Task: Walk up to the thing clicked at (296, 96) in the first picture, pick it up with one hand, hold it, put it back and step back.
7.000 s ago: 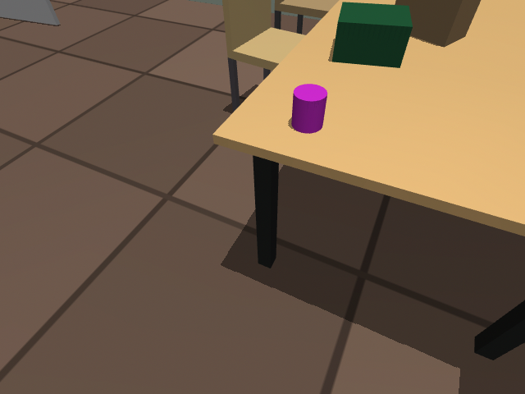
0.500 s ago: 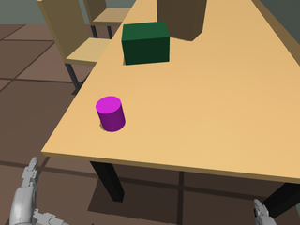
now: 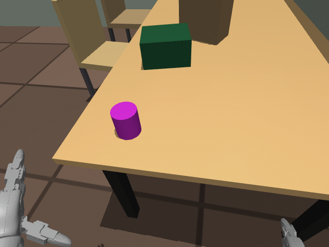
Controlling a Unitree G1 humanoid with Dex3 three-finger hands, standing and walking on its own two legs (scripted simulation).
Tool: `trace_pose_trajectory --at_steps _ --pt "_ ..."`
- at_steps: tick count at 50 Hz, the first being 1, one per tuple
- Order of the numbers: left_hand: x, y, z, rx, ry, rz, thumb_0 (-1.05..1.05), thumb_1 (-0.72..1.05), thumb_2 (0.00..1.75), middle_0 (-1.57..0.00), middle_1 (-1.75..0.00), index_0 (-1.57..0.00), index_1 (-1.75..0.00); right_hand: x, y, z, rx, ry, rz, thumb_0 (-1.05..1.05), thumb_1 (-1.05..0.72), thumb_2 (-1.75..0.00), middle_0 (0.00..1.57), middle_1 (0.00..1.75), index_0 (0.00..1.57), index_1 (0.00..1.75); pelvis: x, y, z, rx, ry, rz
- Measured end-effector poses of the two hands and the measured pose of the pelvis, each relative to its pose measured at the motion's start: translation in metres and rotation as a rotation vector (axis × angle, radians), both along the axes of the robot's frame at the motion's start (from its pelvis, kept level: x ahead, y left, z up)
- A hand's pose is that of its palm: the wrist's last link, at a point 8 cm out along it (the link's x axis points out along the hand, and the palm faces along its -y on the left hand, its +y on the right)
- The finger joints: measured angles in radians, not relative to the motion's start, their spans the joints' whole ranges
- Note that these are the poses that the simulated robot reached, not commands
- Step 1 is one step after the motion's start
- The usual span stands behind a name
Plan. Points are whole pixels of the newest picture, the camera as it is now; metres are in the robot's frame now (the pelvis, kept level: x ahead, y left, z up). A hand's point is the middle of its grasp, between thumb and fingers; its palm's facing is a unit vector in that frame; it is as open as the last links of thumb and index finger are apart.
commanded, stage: rise first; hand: left
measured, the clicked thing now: (126, 120) +0.49 +0.18 +0.02
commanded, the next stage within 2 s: go down in 0.36 s
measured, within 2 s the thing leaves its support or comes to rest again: neither
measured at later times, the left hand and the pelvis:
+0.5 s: hand (40, 196) +0.19 +0.27 +0.12, palm faces +0.36 -0.82 -0.45, open 17.6 cm; pelvis +0.00 +0.00 +0.00, yaw +0 degrees
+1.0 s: hand (37, 151) +0.29 +0.32 +0.13, palm faces +0.23 -0.95 -0.22, open 17.7 cm; pelvis -0.01 +0.01 -0.01, yaw +0 degrees
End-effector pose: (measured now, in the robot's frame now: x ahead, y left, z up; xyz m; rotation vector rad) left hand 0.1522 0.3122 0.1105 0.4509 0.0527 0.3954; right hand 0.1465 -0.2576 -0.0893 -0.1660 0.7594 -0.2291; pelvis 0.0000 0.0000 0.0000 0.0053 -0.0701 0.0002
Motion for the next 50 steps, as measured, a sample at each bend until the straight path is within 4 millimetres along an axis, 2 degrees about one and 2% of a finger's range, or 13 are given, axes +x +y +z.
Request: trace_pose_trajectory --at_steps 24,29,33,38,50 --pt "0.0 -0.005 0.03 0.068 -0.12 -0.068 -0.01 -0.58 0.06 -0.07 -0.06 -0.05 -0.07 -0.001 0.001 0.008 -0.002 -0.052 -0.006 0.0 0.5 -0.06 0.06 0.05 0.06 0.05 -0.001 0.005 0.0 -0.001 -0.007 -0.005" --pt "0.0 -0.004 0.03 0.066 -0.157 -0.081 -0.01 -0.59 0.05 -0.07 -0.06 -0.06 -0.07 0.001 0.0 0.009 -0.004 -0.059 0.002 0.0 0.51 -0.06 0.06 0.05 0.06 0.05 -0.001 0.004 -0.002 -0.002 0.007 -0.002" --pt "0.005 0.004 0.027 0.054 -0.176 -0.081 -0.01 -0.6 0.04 -0.08 -0.07 -0.07 -0.08 0.003 -0.002 0.007 -0.006 -0.052 -0.001 0.0 0.51 -0.05 0.06 0.05 0.06 0.05 -0.003 0.004 -0.005 -0.002 0.015 0.003" --pt "0.024 0.021 0.025 -0.001 -0.197 -0.08 -0.01 -0.61 0.03 -0.08 -0.07 -0.08 -0.08 0.004 -0.003 0.005 -0.019 -0.046 -0.01 0.0 0.52 -0.05 0.06 0.05 0.06 0.05 -0.005 0.004 -0.007 -0.002 0.025 0.011" --pt "0.101 0.055 0.032 -0.194 -0.148 -0.203 -0.02 -0.61 0.03 -0.08 -0.06 -0.07 -0.06 -0.005 0.01 0.006 -0.029 -0.048 -0.031 0.0 0.53 -0.05 0.06 0.05 0.06 0.05 -0.006 0.01 -0.006 -0.006 0.059 -0.003"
